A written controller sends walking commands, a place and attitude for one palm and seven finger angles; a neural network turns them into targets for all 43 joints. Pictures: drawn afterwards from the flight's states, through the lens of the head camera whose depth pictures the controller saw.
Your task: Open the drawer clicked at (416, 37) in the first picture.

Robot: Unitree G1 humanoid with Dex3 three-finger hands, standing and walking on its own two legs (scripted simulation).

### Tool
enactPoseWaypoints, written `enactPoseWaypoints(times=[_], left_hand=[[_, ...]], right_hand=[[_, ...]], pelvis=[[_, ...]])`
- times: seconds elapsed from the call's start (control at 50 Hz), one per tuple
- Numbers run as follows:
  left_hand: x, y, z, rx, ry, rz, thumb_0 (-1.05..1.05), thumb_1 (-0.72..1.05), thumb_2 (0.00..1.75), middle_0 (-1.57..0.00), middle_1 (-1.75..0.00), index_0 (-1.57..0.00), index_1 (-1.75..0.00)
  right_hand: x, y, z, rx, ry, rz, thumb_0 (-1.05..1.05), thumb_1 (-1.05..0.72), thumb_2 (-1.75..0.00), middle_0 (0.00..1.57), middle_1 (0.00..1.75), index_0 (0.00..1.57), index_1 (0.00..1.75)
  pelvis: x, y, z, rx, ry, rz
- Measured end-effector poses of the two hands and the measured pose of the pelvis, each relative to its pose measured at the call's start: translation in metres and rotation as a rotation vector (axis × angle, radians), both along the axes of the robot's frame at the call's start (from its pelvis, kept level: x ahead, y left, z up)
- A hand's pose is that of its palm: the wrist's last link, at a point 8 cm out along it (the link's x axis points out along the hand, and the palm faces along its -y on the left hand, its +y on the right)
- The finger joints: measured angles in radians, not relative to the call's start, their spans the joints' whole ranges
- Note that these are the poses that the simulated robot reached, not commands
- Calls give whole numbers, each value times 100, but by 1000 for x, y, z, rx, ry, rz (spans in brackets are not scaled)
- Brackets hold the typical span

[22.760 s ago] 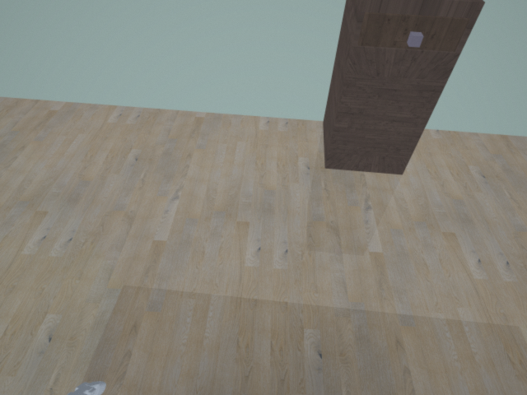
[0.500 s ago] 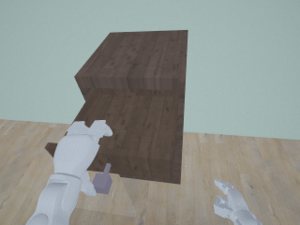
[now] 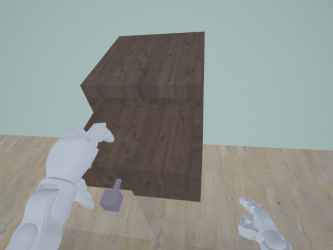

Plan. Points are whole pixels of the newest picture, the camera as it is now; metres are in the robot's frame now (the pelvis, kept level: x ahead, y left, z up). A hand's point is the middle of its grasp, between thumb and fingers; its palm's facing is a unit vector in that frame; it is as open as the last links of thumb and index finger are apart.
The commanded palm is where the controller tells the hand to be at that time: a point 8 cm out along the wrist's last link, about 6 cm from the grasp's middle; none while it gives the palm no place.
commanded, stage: draw the hand back to the body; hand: left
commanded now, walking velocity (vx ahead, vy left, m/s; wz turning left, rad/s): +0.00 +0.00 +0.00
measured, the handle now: (114, 193) +0.25 +0.20 -0.02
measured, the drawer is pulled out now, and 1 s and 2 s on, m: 0.30 0.30 0.30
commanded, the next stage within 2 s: step back with the hand held close in 1.50 s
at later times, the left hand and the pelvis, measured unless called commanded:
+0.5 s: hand (67, 177) +0.21 +0.24 +0.13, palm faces +0.11 -0.09 -0.99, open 13.8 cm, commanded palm +0.17 +0.24 +0.18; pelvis +0.01 +0.01 +0.00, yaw +1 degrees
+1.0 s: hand (65, 165) +0.22 +0.24 +0.16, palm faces +0.37 -0.85 -0.38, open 11.3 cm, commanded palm +0.16 +0.28 +0.18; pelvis +0.04 +0.01 +0.00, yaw +2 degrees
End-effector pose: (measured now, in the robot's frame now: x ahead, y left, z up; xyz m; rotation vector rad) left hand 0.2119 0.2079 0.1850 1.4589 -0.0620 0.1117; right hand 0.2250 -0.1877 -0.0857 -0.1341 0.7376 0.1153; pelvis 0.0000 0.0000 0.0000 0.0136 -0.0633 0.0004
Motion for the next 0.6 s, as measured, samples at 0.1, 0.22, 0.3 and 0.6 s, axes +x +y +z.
enactPoseWaypoints(times=[0.1,0.22,0.3,0.6], left_hand=[[-6,14,-3,6,12,33,0,-49,30,-32,-120,-32,-120],[-16,20,-6,-4,16,38,0,-49,30,-32,-120,-32,-120],[-19,24,-8,4,18,28,0,-49,30,-32,-120,-32,-120],[-33,41,-11,-682,-109,12,0,-47,31,-32,-119,-32,-119]], right_hand=[[-6,-8,-4,-25,16,-13,1,-91,-90,20,29,20,30],[-9,-14,-7,-56,23,-24,1,-91,-90,20,29,20,30],[-7,-12,-7,-66,20,-26,1,-91,-90,19,29,20,30],[8,13,12,-41,-114,-42,1,-91,-90,20,29,20,30]], pelvis=[[0,0,0,-2,4,3],[2,3,0,-5,12,11],[3,5,-1,-6,16,11],[12,14,-1,-12,7,20]])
